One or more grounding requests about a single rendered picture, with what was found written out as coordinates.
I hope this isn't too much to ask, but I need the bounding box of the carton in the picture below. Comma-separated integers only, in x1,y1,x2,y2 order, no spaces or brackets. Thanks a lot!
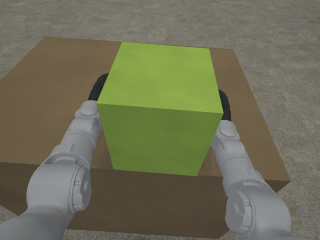
96,42,224,177

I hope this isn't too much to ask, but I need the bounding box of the right robot hand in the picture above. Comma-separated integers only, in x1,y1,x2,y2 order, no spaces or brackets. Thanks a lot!
218,89,232,122

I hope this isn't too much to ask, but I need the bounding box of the pedestal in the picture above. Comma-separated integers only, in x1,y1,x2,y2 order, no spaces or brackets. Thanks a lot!
0,36,291,239

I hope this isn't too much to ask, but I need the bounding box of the right robot forearm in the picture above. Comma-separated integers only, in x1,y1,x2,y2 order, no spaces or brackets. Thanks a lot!
210,120,291,227

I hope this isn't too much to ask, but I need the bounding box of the left robot forearm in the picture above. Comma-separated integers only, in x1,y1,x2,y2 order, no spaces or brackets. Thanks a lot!
26,100,103,206

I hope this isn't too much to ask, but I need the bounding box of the right robot upper arm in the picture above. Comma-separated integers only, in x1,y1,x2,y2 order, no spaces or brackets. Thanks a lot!
225,188,316,240

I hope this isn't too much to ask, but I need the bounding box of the left robot upper arm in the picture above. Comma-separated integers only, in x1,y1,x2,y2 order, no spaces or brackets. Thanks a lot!
0,164,92,240

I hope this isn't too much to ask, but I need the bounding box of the left robot hand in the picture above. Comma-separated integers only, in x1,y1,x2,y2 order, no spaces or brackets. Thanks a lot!
88,73,109,101

